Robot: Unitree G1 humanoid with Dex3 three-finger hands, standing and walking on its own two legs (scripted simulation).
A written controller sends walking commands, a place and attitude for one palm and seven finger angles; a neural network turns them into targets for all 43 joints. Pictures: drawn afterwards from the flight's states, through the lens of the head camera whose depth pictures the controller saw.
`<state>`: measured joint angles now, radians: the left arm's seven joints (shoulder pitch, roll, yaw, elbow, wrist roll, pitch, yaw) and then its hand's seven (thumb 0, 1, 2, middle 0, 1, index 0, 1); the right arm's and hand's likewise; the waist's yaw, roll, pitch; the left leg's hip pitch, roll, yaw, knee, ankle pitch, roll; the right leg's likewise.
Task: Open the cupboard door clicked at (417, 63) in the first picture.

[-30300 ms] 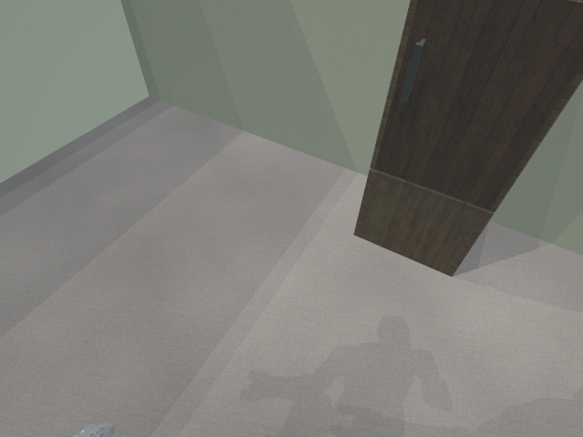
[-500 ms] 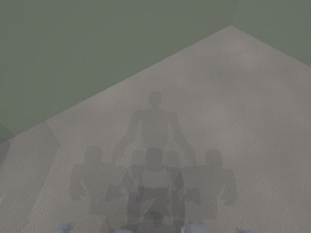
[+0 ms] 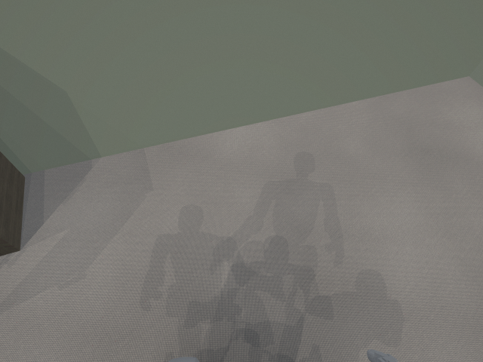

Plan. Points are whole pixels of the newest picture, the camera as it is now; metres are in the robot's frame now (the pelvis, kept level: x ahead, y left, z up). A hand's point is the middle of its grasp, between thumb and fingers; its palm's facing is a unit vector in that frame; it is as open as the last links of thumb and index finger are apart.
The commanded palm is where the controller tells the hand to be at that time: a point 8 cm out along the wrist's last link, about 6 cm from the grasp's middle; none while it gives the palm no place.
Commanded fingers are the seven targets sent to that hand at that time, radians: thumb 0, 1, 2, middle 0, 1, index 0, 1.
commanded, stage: turn to face it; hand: left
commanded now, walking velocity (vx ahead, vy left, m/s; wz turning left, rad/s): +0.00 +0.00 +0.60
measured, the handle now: out of the picture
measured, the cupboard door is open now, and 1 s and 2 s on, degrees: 44 44 44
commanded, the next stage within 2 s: take the last steps up to it in 1.86 s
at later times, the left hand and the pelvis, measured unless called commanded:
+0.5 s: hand out of the picture +0.05 +0.17 -0.13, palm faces +0.27 -0.92 -0.28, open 7.4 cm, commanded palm none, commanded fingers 0.00 0.90 0.90 -0.20 -0.30 -0.20 -0.30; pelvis +0.00 -0.05 +0.01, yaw +17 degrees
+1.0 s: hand out of the picture -0.06 +0.20 -0.15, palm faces +0.59 -0.76 -0.26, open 7.4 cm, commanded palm none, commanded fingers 0.00 0.90 0.90 -0.20 -0.30 -0.20 -0.30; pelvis -0.01 -0.03 +0.02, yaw +35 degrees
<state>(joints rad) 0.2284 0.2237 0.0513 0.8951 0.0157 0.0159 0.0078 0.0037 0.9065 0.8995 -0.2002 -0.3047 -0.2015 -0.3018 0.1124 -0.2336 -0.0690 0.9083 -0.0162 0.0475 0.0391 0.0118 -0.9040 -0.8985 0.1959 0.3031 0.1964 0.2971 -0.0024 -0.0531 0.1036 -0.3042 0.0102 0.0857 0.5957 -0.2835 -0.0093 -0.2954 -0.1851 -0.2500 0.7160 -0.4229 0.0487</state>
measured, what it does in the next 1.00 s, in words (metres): steps on the spot, turning left: right foot, then left foot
